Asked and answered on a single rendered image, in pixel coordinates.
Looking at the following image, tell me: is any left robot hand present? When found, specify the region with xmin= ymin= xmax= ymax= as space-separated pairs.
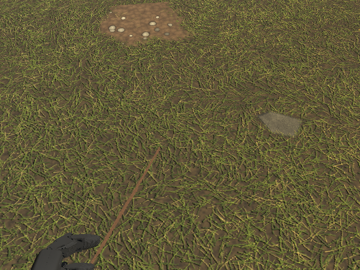
xmin=31 ymin=232 xmax=100 ymax=270

